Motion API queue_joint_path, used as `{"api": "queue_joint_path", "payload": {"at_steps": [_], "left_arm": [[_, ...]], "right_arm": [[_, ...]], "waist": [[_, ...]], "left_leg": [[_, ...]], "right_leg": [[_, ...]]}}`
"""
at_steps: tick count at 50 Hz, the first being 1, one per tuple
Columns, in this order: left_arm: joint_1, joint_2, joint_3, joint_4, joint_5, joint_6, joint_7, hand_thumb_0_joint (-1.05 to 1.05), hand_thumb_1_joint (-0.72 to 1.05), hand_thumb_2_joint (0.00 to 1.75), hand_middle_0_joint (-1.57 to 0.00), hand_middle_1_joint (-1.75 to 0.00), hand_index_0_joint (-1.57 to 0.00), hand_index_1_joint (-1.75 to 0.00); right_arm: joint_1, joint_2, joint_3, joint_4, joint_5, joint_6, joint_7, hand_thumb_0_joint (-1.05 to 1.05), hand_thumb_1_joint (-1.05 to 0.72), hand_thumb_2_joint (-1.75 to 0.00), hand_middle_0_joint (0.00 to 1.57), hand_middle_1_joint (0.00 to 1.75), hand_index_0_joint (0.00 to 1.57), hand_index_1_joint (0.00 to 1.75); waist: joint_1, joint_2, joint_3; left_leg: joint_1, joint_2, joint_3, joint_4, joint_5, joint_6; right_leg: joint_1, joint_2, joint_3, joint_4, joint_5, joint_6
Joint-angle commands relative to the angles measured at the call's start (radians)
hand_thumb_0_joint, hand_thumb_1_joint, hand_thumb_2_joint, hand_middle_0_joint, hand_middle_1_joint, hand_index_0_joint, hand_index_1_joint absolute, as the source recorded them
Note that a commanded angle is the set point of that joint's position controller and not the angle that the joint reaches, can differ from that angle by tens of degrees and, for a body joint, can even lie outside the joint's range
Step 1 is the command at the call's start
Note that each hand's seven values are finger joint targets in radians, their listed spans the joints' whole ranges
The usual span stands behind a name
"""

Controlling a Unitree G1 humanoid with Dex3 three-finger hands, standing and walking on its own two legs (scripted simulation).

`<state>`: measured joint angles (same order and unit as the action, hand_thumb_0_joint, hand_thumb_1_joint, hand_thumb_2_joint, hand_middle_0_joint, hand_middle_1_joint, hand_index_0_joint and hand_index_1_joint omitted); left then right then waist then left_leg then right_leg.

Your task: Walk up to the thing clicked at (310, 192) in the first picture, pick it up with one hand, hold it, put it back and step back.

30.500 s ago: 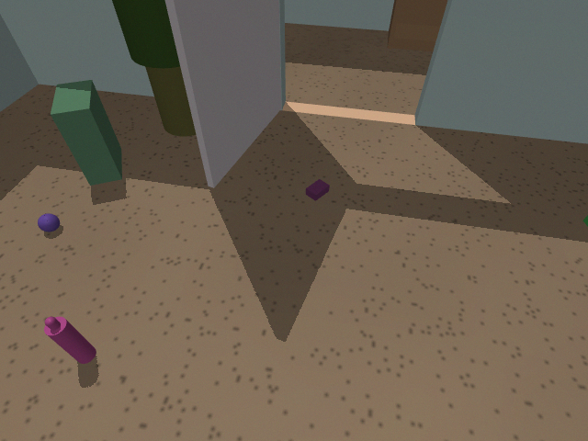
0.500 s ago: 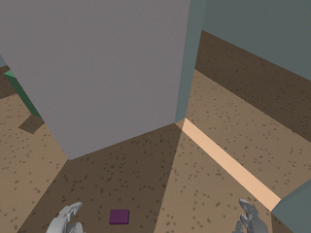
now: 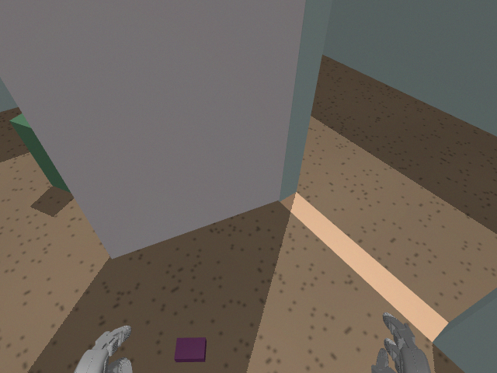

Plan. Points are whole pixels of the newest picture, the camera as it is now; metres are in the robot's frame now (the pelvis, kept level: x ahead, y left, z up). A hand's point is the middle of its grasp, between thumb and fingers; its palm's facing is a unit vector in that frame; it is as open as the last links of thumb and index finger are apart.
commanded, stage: home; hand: left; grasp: from above
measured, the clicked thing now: (190, 349) +0.38 +0.20 -0.69
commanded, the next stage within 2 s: stand in 0.86 s
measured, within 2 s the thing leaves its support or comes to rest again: neither
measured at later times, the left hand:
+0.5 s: hand out of the picture +0.16 +0.18 -0.05, palm faces +0.05 -0.98 -0.20, open 7.4 cm
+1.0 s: hand out of the picture +0.17 +0.18 -0.05, palm faces +0.02 -0.97 -0.25, open 7.4 cm
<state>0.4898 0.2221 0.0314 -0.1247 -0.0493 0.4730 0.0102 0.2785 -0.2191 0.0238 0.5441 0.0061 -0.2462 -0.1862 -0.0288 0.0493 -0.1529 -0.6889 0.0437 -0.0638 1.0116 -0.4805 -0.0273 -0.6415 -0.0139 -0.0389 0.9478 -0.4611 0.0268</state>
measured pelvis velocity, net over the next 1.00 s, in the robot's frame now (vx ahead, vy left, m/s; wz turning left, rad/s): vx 0.01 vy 0.00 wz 0.00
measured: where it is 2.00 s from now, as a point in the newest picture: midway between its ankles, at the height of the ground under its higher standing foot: outside the picture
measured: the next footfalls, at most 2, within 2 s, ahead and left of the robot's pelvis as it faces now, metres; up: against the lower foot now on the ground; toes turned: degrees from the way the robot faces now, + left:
none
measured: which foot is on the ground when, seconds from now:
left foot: down 0.00-1.00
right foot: down 0.00-1.00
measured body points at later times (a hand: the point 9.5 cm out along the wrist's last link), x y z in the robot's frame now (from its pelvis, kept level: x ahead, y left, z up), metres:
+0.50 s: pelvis +0.00 +0.00 +0.00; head +0.02 +0.00 +0.45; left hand +0.16 +0.23 -0.03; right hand +0.16 -0.25 -0.06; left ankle +0.02 +0.13 -0.68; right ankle +0.01 -0.14 -0.68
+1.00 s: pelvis +0.01 +0.00 +0.00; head +0.03 +0.00 +0.45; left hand +0.17 +0.24 -0.04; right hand +0.17 -0.24 -0.07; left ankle +0.02 +0.13 -0.68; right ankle +0.01 -0.14 -0.68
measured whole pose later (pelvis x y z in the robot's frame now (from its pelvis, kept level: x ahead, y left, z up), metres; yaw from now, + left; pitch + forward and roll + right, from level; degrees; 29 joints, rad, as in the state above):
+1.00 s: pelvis +0.01 +0.00 +0.00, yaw +0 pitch +7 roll -2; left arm 0.42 0.24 0.01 0.00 -0.01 0.34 0.02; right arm 0.25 -0.22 0.01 0.60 -0.05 -0.21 -0.16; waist -0.01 0.03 -0.09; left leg -0.64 0.04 -0.05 1.00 -0.49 -0.02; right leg -0.60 -0.02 -0.03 0.95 -0.47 0.03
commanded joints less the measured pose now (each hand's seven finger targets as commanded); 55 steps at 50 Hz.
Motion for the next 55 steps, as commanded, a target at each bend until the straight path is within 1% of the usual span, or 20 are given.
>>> {"api": "queue_joint_path", "payload": {"at_steps": [1,12,13,15,18,21,25,29,37,39,40,41,47,48,49,50,51,53,54,55], "left_arm": [[-0.033,0.103,0.064,-0.197,0.003,-0.056,0.01,0.0,0.9,0.9,-0.2,-0.3,-0.2,-0.3],[-0.021,0.104,0.066,-0.205,0.007,-0.056,0.014,0.0,0.9,0.9,-0.2,-0.3,-0.2,-0.3],[-0.022,0.101,0.058,-0.204,0.007,-0.056,0.012,0.0,0.9,0.9,-0.2,-0.3,-0.2,-0.3],[-0.027,0.102,0.059,-0.192,0.009,-0.054,0.013,0.0,0.9,0.9,-0.2,-0.3,-0.2,-0.3],[-0.035,0.104,0.062,-0.211,0.005,-0.057,0.012,0.0,0.9,0.9,-0.2,-0.3,-0.2,-0.3],[-0.012,0.101,0.061,-0.197,0.006,-0.051,0.012,0.0,0.9,0.9,-0.2,-0.3,-0.2,-0.3],[-0.023,0.102,0.059,-0.213,0.007,-0.052,0.014,0.0,0.9,0.9,-0.2,-0.3,-0.2,-0.3],[-0.006,0.096,0.057,-0.213,0.004,-0.054,0.014,0.0,0.9,0.9,-0.2,-0.3,-0.2,-0.3],[-0.013,0.1,0.061,-0.203,0.006,-0.059,0.013,0.0,0.9,0.9,-0.2,-0.3,-0.2,-0.3],[-0.021,0.112,0.069,-0.227,0.006,-0.061,0.015,0.0,0.9,0.9,-0.2,-0.3,-0.2,-0.3],[-0.005,0.097,0.056,-0.2,0.004,-0.058,0.014,0.0,0.9,0.9,-0.2,-0.3,-0.2,-0.3],[-0.01,0.097,0.059,-0.209,0.002,-0.058,0.015,0.0,0.9,0.9,-0.2,-0.3,-0.2,-0.3],[-0.008,0.1,0.062,-0.212,0.004,-0.056,0.013,0.0,0.9,0.9,-0.2,-0.3,-0.2,-0.3],[-0.306,0.196,0.055,0.139,0.113,-0.274,0.056,0.0,0.9,0.9,-0.2,-0.3,-0.2,-0.3],[-0.19,0.223,0.078,0.306,0.122,-0.343,0.054,0.0,0.9,0.9,-0.2,-0.3,-0.2,-0.3],[-0.181,0.229,0.075,0.361,0.129,-0.377,0.049,0.0,0.9,0.9,-0.2,-0.3,-0.2,-0.3],[-0.215,0.218,0.065,0.395,0.126,-0.394,0.042,0.0,0.9,0.9,-0.2,-0.3,-0.2,-0.3],[-0.258,0.222,0.057,0.476,0.115,-0.423,0.035,0.0,0.9,0.9,-0.2,-0.3,-0.2,-0.3],[-0.251,0.219,0.059,0.513,0.107,-0.426,0.033,0.0,0.9,0.9,-0.2,-0.3,-0.2,-0.3],[-0.259,0.215,0.063,0.552,0.1,-0.43,0.031,0.0,0.9,0.9,-0.2,-0.3,-0.2,-0.3]], "right_arm": [[-0.07,-0.121,-0.049,-0.152,-0.003,-0.064,-0.014,0.0,-0.9,-0.9,0.2,0.3,0.2,0.3],[-0.074,-0.116,-0.047,-0.159,-0.001,-0.066,-0.017,0.0,-0.9,-0.9,0.2,0.3,0.2,0.3],[-0.069,-0.117,-0.048,-0.159,-0.001,-0.066,-0.017,0.0,-0.9,-0.9,0.2,0.3,0.2,0.3],[-0.074,-0.117,-0.046,-0.155,-0.002,-0.065,-0.018,0.0,-0.9,-0.9,0.2,0.3,0.2,0.3],[-0.07,-0.117,-0.047,-0.156,-0.001,-0.068,-0.017,0.0,-0.9,-0.9,0.2,0.3,0.2,0.3],[-0.07,-0.116,-0.047,-0.157,0.0,-0.067,-0.019,0.0,-0.9,-0.9,0.2,0.3,0.2,0.3],[-0.067,-0.116,-0.048,-0.16,0.001,-0.068,-0.02,0.0,-0.9,-0.9,0.2,0.3,0.2,0.3],[-0.058,-0.115,-0.051,-0.153,-0.002,-0.067,-0.019,0.0,-0.9,-0.9,0.2,0.3,0.2,0.3],[-0.063,-0.118,-0.051,-0.152,-0.002,-0.061,-0.014,0.0,-0.9,-0.9,0.2,0.3,0.2,0.3],[-0.062,-0.117,-0.053,-0.153,-0.001,-0.06,-0.015,0.0,-0.9,-0.9,0.2,0.3,0.2,0.3],[-0.064,-0.116,-0.051,-0.154,-0.001,-0.059,-0.015,0.0,-0.9,-0.9,0.2,0.3,0.2,0.3],[-0.064,-0.117,-0.05,-0.154,0.0,-0.06,-0.014,0.0,-0.9,-0.9,0.2,0.3,0.2,0.3],[-0.057,-0.114,-0.053,-0.156,-0.003,-0.054,-0.012,0.0,-0.9,-0.9,0.2,0.3,0.2,0.3],[-0.12,-0.24,-0.085,0.097,-0.122,0.054,0.047,0.0,-0.9,-0.9,0.2,0.3,0.2,0.3],[-0.125,-0.249,-0.106,0.094,-0.121,0.099,0.08,0.0,-0.9,-0.9,0.2,0.3,0.2,0.3],[-0.12,-0.24,-0.1,0.086,-0.125,0.121,0.103,0.0,-0.9,-0.9,0.2,0.3,0.2,0.3],[-0.099,-0.238,-0.096,0.089,-0.122,0.136,0.117,0.0,-0.9,-0.9,0.2,0.3,0.2,0.3],[-0.1,-0.208,-0.092,0.133,-0.07,0.148,0.149,0.0,-0.9,-0.9,0.2,0.3,0.2,0.3],[-0.12,-0.212,-0.099,0.145,-0.06,0.155,0.158,0.0,-0.9,-0.9,0.2,0.3,0.2,0.3],[-0.129,-0.22,-0.104,0.152,-0.055,0.158,0.16,0.0,-0.9,-0.9,0.2,0.3,0.2,0.3]], "waist": [[-0.009,-0.001,-0.074],[-0.002,-0.017,-0.076],[-0.009,-0.014,-0.081],[-0.003,0.004,-0.049],[-0.011,-0.01,-0.07],[0.0,-0.008,-0.065],[-0.012,-0.015,-0.081],[-0.01,-0.014,-0.098],[-0.005,0.016,-0.078],[-0.001,0.006,-0.093],[-0.011,-0.016,-0.097],[-0.004,-0.02,-0.092],[-0.008,-0.001,-0.104],[0.067,-0.048,0.132],[0.076,-0.123,0.054],[0.057,-0.145,0.02],[0.032,-0.103,0.033],[0.042,-0.053,0.001],[0.059,-0.098,0.017],[0.059,-0.091,0.005]], "left_leg": [[0.084,-0.041,0.026,-0.176,0.143,0.034],[0.071,-0.043,0.032,-0.167,0.133,0.036],[0.074,-0.043,0.033,-0.166,0.138,0.036],[0.06,-0.042,0.031,-0.176,0.111,0.033],[0.065,-0.042,0.028,-0.176,0.098,0.036],[0.062,-0.042,0.032,-0.172,0.112,0.034],[0.074,-0.044,0.037,-0.159,0.133,0.036],[0.085,-0.043,0.035,-0.15,0.185,0.035],[0.086,-0.034,0.02,-0.171,0.182,0.027],[0.089,-0.038,0.028,-0.158,0.199,0.03],[0.093,-0.039,0.028,-0.15,0.217,0.033],[0.083,-0.039,0.027,-0.152,0.212,0.033],[0.09,-0.041,0.031,-0.144,0.23,0.031],[0.144,0.013,-0.006,-0.23,0.434,0.086],[0.187,0.002,0.031,-0.207,0.428,0.095],[0.219,-0.011,0.047,-0.206,0.418,0.095],[0.215,-0.014,0.022,-0.224,0.38,0.095],[0.275,-0.021,0.014,-0.275,0.325,0.094],[0.309,-0.024,0.027,-0.278,0.326,0.087],[0.332,-0.016,0.019,-0.281,0.348,0.086]], "right_leg": [[0.028,0.035,-0.035,-0.154,0.119,-0.021],[0.03,0.032,-0.032,-0.16,0.11,-0.021],[0.027,0.032,-0.031,-0.157,0.116,-0.021],[0.008,0.034,-0.034,-0.159,0.09,-0.023],[0.021,0.033,-0.032,-0.163,0.083,-0.019],[0.016,0.034,-0.032,-0.16,0.091,-0.021],[0.017,0.032,-0.028,-0.163,0.111,-0.02],[0.035,0.032,-0.029,-0.149,0.162,-0.019],[0.023,0.039,-0.039,-0.137,0.149,-0.024],[0.032,0.035,-0.034,-0.143,0.167,-0.023],[0.044,0.035,-0.034,-0.143,0.187,-0.02],[0.042,0.036,-0.035,-0.141,0.184,-0.02],[0.041,0.033,-0.031,-0.136,0.203,-0.02],[0.186,-0.031,0.04,-0.162,0.221,-0.062],[0.238,-0.052,0.095,-0.208,0.236,-0.091],[0.245,-0.065,0.127,-0.214,0.27,-0.104],[0.229,-0.051,0.119,-0.216,0.283,-0.104],[0.3,-0.069,0.115,-0.206,0.298,-0.088],[0.275,-0.074,0.124,-0.234,0.278,-0.086],[0.271,-0.072,0.117,-0.244,0.288,-0.078]]}}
